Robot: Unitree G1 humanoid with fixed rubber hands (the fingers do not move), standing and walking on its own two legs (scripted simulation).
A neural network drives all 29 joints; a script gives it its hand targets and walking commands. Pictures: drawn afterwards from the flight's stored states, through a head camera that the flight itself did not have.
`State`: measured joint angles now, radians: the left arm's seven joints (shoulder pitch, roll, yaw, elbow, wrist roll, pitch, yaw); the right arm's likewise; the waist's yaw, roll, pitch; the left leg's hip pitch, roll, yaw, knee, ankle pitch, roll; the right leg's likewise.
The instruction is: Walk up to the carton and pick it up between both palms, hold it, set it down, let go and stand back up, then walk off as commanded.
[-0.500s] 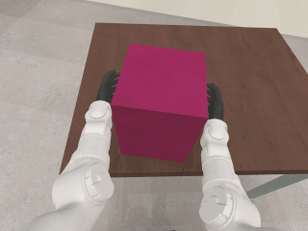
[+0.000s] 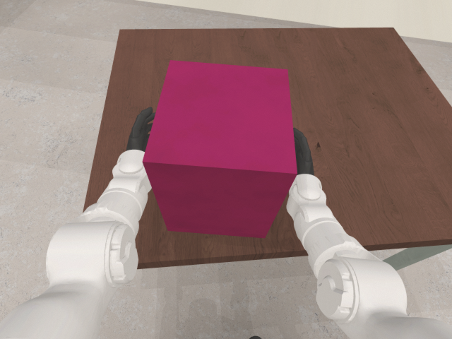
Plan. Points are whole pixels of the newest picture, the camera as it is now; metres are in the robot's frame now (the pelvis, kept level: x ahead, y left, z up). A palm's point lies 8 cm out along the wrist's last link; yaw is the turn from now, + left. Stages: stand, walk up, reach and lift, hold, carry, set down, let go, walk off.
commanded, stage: set down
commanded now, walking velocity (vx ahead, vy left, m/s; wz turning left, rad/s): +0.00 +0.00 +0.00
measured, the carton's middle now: (222, 157) +0.44 -0.02 +0.04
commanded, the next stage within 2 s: none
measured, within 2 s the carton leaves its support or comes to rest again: neither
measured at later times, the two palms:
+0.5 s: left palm (93, 122) +0.45 +0.18 +0.14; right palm (344, 131) +0.40 -0.20 +0.14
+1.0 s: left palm (107, 97) +0.46 +0.15 +0.17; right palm (348, 109) +0.41 -0.20 +0.17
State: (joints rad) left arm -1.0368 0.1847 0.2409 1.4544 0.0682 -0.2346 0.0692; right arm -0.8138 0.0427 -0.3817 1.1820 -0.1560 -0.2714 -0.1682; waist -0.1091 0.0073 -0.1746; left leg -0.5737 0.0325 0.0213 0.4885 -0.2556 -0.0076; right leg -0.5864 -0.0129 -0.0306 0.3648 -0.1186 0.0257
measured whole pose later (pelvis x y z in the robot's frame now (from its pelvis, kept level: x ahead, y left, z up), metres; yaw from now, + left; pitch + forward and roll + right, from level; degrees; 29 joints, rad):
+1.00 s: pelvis -0.03 -0.02 +0.00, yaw +1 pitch +13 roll -1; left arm -1.27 0.41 -0.12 1.42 -0.31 0.10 -0.02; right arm -1.09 -0.12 -0.09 1.05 0.24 0.18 -0.27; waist -0.16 -0.03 -0.16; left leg -0.48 0.04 0.00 0.44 -0.20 -0.03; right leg -0.50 0.00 -0.05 0.36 -0.08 -0.01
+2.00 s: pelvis -0.02 -0.01 +0.01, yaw +0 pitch -1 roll -1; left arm -0.43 0.27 0.05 0.59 -0.17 0.19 -0.06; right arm -0.28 -0.04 -0.03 0.45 0.19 0.05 -0.26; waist -0.04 -0.02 0.04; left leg -0.16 0.04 0.03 0.40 -0.23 -0.01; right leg -0.18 0.00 -0.02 0.29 -0.10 0.01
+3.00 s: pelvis +0.00 +0.00 +0.01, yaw +1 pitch -5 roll -1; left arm 0.19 0.26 -0.05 0.27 -0.20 0.00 -0.06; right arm 0.23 -0.07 -0.01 0.29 0.11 -0.12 -0.16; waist 0.01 0.04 0.10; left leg -0.05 0.03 0.03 0.41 -0.28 0.00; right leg -0.08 -0.02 -0.03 0.33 -0.17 0.02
